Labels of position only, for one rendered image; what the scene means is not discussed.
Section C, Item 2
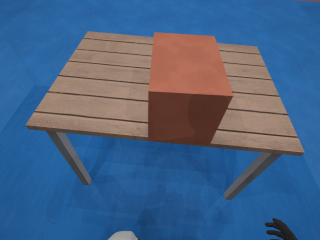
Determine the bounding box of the robot right hand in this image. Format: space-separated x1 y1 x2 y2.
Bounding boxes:
265 218 298 240

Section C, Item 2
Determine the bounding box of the table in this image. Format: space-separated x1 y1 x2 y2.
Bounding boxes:
25 31 305 200

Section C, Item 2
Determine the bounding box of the carton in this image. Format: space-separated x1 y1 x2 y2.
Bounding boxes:
148 32 233 145

